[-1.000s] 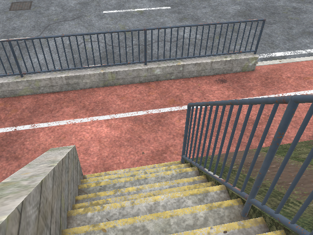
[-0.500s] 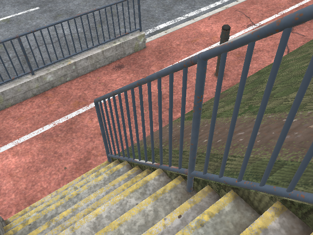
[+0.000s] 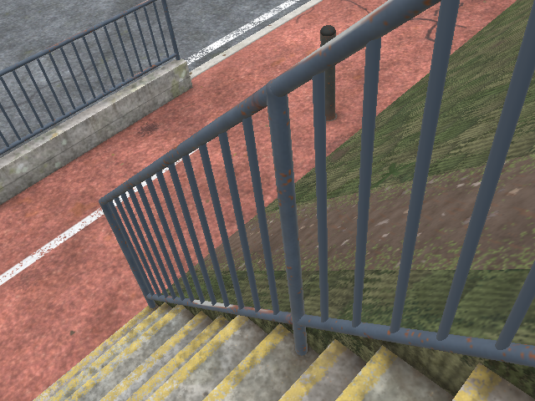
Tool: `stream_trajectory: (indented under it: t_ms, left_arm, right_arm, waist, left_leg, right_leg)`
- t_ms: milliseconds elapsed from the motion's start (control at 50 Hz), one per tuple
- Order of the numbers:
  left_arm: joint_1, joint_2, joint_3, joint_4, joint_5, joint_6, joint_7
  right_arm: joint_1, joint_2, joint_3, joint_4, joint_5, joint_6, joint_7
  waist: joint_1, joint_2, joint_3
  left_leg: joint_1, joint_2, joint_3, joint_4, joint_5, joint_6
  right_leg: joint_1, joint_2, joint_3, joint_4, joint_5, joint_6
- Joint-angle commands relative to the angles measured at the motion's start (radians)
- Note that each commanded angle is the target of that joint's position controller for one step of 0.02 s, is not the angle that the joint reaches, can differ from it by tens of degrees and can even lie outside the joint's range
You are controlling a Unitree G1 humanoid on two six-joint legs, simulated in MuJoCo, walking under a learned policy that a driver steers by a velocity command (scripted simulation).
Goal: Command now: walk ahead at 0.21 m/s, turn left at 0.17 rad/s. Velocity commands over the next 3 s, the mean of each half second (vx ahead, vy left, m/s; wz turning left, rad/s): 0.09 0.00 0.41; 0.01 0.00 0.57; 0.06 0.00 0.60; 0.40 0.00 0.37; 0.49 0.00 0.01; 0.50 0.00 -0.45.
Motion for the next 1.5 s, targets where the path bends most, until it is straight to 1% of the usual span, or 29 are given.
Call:
stream_trajectory:
  t_ms: [20,180,260,360,420,440,460,500,540,580,600,700,820,880,920,960,1000,1020,1040,1060,1100,1120,1160,1200,1260,1320,1380,1440,1500]
  left_arm:
    - [0.005,0.138,0.012,-0.052,-0.005,-0.019,0.019]
    - [0.090,0.154,0.013,-0.134,0.038,0.028,0.044]
    - [0.106,0.152,0.025,-0.165,0.014,0.072,0.058]
    - [0.046,0.187,0.055,-0.185,0.050,0.099,0.069]
    - [-0.016,0.138,0.066,-0.192,0.056,0.090,0.033]
    - [-0.096,0.115,0.052,-0.313,0.010,0.075,0.025]
    - [0.133,0.151,0.034,-0.322,0.164,0.014,-0.068]
    - [-0.080,0.205,0.011,-0.448,0.086,-0.037,-0.077]
    - [-0.053,0.194,0.000,-0.456,0.044,-0.003,-0.029]
    - [0.005,0.165,-0.015,-0.518,0.052,0.046,-0.036]
    - [-0.026,0.187,-0.012,-0.552,0.049,0.053,-0.039]
    - [-0.120,0.171,-0.034,-0.610,0.038,0.076,-0.031]
    - [-0.248,0.090,-0.075,-0.620,0.129,0.083,-0.084]
    - [-0.269,0.123,-0.055,-0.616,0.105,0.126,-0.102]
    - [-0.330,0.173,-0.038,-0.587,0.099,0.111,-0.095]
    - [-0.285,0.163,-0.026,-0.533,0.059,0.083,-0.074]
    - [-0.069,0.277,0.066,-0.457,0.035,0.027,-0.044]
    - [0.087,0.339,0.093,-0.446,0.063,0.009,-0.030]
    - [0.214,0.386,0.119,-0.436,0.133,0.021,-0.042]
    - [0.312,0.298,0.107,-0.407,0.162,0.028,-0.058]
    - [0.190,0.204,0.077,-0.397,0.051,0.034,-0.082]
    - [0.153,0.201,0.078,-0.391,0.039,0.025,-0.078]
    - [-0.001,0.174,0.061,-0.343,0.083,-0.014,-0.047]
    - [-0.221,0.224,0.051,-0.356,0.109,-0.043,-0.013]
    - [-0.154,0.247,0.034,-0.296,0.112,-0.079,0.027]
    - [0.046,0.229,0.025,-0.188,0.131,-0.100,0.054]
    - [0.196,0.304,0.051,-0.102,0.155,-0.087,0.027]
    - [0.233,0.225,0.022,-0.038,0.184,-0.087,-0.007]
    - [0.242,0.145,-0.005,-0.010,0.157,-0.094,0.004]
  right_arm:
    - [-0.001,-0.113,-0.028,-0.057,-0.005,0.006,0.008]
    - [-0.206,-0.088,-0.042,-0.174,0.012,0.004,0.038]
    - [-0.305,-0.075,-0.037,-0.233,0.043,-0.003,0.043]
    - [-0.116,-0.138,-0.060,-0.164,0.092,-0.013,0.055]
    - [0.297,-0.203,-0.088,-0.002,0.051,-0.001,0.061]
    - [0.317,-0.278,-0.085,-0.034,0.054,0.003,0.066]
    - [0.406,-0.487,-0.152,-0.101,-0.092,-0.006,0.076]
    - [0.206,-0.487,-0.126,-0.143,-0.095,-0.075,0.097]
    - [0.095,-0.383,-0.070,-0.161,-0.055,-0.156,0.112]
    - [-0.024,-0.265,-0.020,-0.180,-0.049,-0.171,0.072]
    - [-0.046,-0.306,-0.018,-0.210,-0.043,-0.171,0.052]
    - [0.224,-0.331,-0.017,-0.205,-0.035,-0.180,-0.008]
    - [0.226,-0.229,-0.010,-0.197,-0.010,-0.152,-0.029]
    - [0.085,-0.366,-0.058,-0.207,-0.022,-0.139,-0.006]
    - [-0.036,-0.389,-0.075,-0.298,0.013,-0.147,-0.018]
    - [0.001,-0.337,-0.060,-0.274,0.021,-0.128,-0.014]
    - [0.073,-0.286,-0.034,-0.259,0.012,-0.120,0.009]
    - [0.149,-0.142,-0.006,-0.286,0.052,-0.135,0.005]
    - [0.092,-0.012,0.025,-0.439,0.041,-0.131,-0.011]
    - [-0.032,-0.075,0.005,-0.417,0.011,-0.118,-0.025]
    - [-0.009,-0.117,-0.004,-0.338,-0.007,-0.090,-0.043]
    - [0.059,-0.123,-0.003,-0.290,-0.013,-0.085,-0.044]
    - [0.235,-0.070,0.041,-0.241,-0.038,-0.046,0.014]
    - [0.269,-0.073,0.048,-0.242,-0.009,-0.016,0.090]
    - [0.159,-0.133,0.036,-0.330,0.011,-0.012,0.107]
    - [0.048,-0.069,0.061,-0.399,-0.016,-0.011,0.100]
    - [-0.026,-0.064,0.052,-0.404,-0.028,-0.002,0.130]
    - [0.091,-0.031,0.054,-0.309,-0.052,-0.041,0.123]
    - [-0.036,-0.038,0.042,-0.279,-0.044,-0.067,0.126]
  waist:
    - [0.000,-0.174,0.034]
    - [0.116,-0.124,0.058]
    - [0.188,-0.170,0.071]
    - [0.099,-0.102,-0.048]
    - [-0.105,0.224,-0.160]
    - [-0.089,0.269,-0.199]
    - [-0.114,0.435,-0.524]
    - [-0.077,-0.047,-0.139]
    - [0.088,-0.048,0.079]
    - [0.199,-0.007,0.085]
    - [0.206,-0.010,0.040]
    - [0.018,0.018,-0.054]
    - [-0.062,-0.049,0.017]
    - [0.034,0.060,-0.008]
    - [-0.004,0.023,-0.018]
    - [-0.030,0.047,-0.037]
    - [0.060,0.013,-0.205]
    - [0.075,-0.171,-0.404]
    - [0.114,-0.427,-0.370]
    - [0.239,-0.165,-0.159]
    - [0.161,-0.254,-0.104]
    - [0.110,-0.323,-0.039]
    - [-0.032,-0.210,-0.067]
    - [-0.101,-0.122,-0.044]
    - [0.001,-0.125,-0.020]
    - [0.110,-0.170,-0.003]
    - [0.172,-0.218,0.043]
    - [0.133,-0.126,0.019]
    - [0.173,-0.115,0.047]
  left_leg:
    - [0.067,0.010,-0.040,-0.067,0.159,-0.011]
    - [-0.125,0.039,-0.036,-0.344,0.057,0.032]
    - [0.130,0.049,0.141,-0.629,0.083,0.037]
    - [0.380,0.119,0.168,-0.847,0.133,0.109]
    - [1.170,0.161,0.120,-0.582,0.642,0.142]
    - [1.259,0.300,0.005,-0.343,1.123,0.188]
    - [1.442,0.370,-0.195,-0.414,0.729,0.349]
    - [0.984,0.455,-0.251,-0.550,-0.050,0.324]
    - [0.282,0.395,-0.277,-0.729,-0.480,0.282]
    - [-0.003,0.226,-0.223,-0.695,-0.525,0.234]
    - [0.012,0.182,-0.246,-0.665,-0.522,0.199]
    - [0.360,0.177,-0.349,-0.553,-0.321,0.243]
    - [0.328,0.137,-0.376,-0.635,-0.641,0.257]
    - [-0.145,0.133,-0.374,-0.854,-0.915,0.239]
    - [0.112,0.148,-0.378,-0.835,-0.804,0.246]
    - [0.394,0.194,-0.444,-0.785,-0.601,0.272]
    - [0.296,0.077,-0.322,-0.555,-0.395,0.174]
    - [0.147,-0.063,-0.178,-0.353,-0.709,0.111]
    - [-0.443,-0.256,-0.110,-0.123,-1.031,0.025]
    - [-0.699,-0.236,-0.130,0.035,-0.942,-0.023]
    - [-0.761,-0.163,-0.041,0.232,-0.744,-0.038]
    - [-0.693,-0.149,-0.004,0.422,-0.644,-0.009]
    - [-0.507,-0.126,0.115,0.932,-0.462,0.004]
    - [-0.321,-0.083,0.185,1.078,-0.310,-0.028]
    - [-0.404,-0.013,0.175,1.041,-0.220,-0.079]
    - [-0.562,0.082,0.163,0.648,-0.126,-0.052]
    - [-0.608,0.126,0.197,0.323,-0.152,-0.014]
    - [-0.712,0.156,0.082,0.469,-0.143,0.063]
    - [-0.702,0.200,0.106,0.378,-0.167,0.094]
  right_leg:
    - [-0.118,-0.296,0.258,-0.172,0.456,0.008]
    - [0.103,-0.362,0.351,0.076,0.526,-0.065]
    - [-0.023,-0.294,0.213,0.140,0.476,-0.045]
    - [-0.034,-0.308,0.169,0.465,0.235,-0.065]
    - [-0.709,-0.007,-0.143,1.438,-0.465,0.040]
    - [-1.000,-0.020,-0.094,1.692,-0.551,0.054]
    - [-1.019,-0.095,0.227,1.607,-0.443,0.189]
    - [-1.272,-0.138,0.205,1.430,-0.265,0.225]
    - [-1.034,-0.157,0.194,1.475,0.018,0.184]
    - [-0.914,-0.154,0.186,1.562,0.249,0.216]
    - [-0.945,-0.152,0.162,1.607,0.278,0.242]
    - [-1.116,-0.133,0.184,1.428,0.295,0.280]
    - [-0.996,-0.175,0.163,0.547,0.494,0.252]
    - [-0.296,-0.128,0.102,0.424,0.436,0.268]
    - [-0.267,-0.096,0.140,0.028,0.227,0.238]
    - [-0.216,-0.073,0.178,-0.398,0.297,0.201]
    - [0.350,-0.141,0.176,-0.430,0.491,0.088]
    - [0.674,-0.355,0.310,-0.321,0.968,-0.014]
    - [0.947,-0.589,0.773,-0.398,0.880,-0.284]
    - [0.857,-0.571,0.849,-0.473,0.634,-0.277]
    - [0.579,-0.473,0.590,-0.469,0.253,-0.115]
    - [0.328,-0.410,0.483,-0.471,0.277,-0.067]
    - [-0.071,-0.349,0.339,-0.515,0.284,-0.097]
    - [-0.324,-0.293,0.196,-0.580,0.194,-0.077]
    - [-0.208,-0.300,0.138,-0.524,0.191,-0.039]
    - [0.068,-0.362,0.160,-0.477,0.188,-0.036]
    - [0.164,-0.449,0.290,-0.582,-0.182,-0.045]
    - [0.261,-0.508,0.336,-0.484,-0.067,-0.090]
    - [0.253,-0.483,0.255,-0.472,-0.064,-0.075]
Next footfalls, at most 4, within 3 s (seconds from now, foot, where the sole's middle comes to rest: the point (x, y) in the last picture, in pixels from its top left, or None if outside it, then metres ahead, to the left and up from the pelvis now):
0.42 left None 0.19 0.17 -0.97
1.00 right None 0.39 -0.03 -0.97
1.72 left None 0.23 0.21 -0.97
2.06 right None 0.48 0.21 -1.15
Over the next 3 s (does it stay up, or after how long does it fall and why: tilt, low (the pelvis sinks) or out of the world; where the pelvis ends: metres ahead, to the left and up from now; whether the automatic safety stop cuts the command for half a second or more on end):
stays up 0.60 0.63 -0.76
